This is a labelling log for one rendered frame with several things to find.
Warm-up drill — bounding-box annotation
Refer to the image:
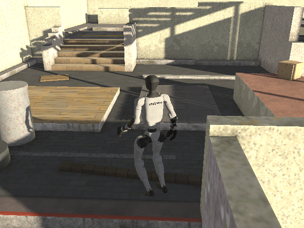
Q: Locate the robot left hand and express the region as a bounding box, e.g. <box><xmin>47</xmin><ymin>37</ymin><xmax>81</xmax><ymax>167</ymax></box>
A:
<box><xmin>117</xmin><ymin>127</ymin><xmax>127</xmax><ymax>137</ymax></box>

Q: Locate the left robot upper arm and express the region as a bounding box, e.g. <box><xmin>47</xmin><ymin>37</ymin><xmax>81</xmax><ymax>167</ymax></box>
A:
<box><xmin>133</xmin><ymin>97</ymin><xmax>145</xmax><ymax>124</ymax></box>

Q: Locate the right robot shin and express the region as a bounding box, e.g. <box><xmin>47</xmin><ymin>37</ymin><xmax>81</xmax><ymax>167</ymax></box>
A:
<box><xmin>154</xmin><ymin>155</ymin><xmax>165</xmax><ymax>187</ymax></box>

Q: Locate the right robot forearm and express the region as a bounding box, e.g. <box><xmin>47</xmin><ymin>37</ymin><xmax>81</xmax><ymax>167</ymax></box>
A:
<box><xmin>170</xmin><ymin>116</ymin><xmax>177</xmax><ymax>131</ymax></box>

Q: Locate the left robot forearm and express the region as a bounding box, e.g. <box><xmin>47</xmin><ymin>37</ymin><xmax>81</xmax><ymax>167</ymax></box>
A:
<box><xmin>121</xmin><ymin>118</ymin><xmax>135</xmax><ymax>132</ymax></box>

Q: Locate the robot head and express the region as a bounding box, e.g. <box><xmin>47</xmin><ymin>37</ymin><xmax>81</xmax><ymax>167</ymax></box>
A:
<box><xmin>145</xmin><ymin>75</ymin><xmax>161</xmax><ymax>98</ymax></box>

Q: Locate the right robot upper arm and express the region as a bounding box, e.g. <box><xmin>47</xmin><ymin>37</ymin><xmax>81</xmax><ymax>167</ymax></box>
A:
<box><xmin>161</xmin><ymin>94</ymin><xmax>176</xmax><ymax>119</ymax></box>

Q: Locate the robot right hand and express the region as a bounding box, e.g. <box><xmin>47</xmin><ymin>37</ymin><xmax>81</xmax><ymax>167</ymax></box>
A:
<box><xmin>166</xmin><ymin>129</ymin><xmax>177</xmax><ymax>141</ymax></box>

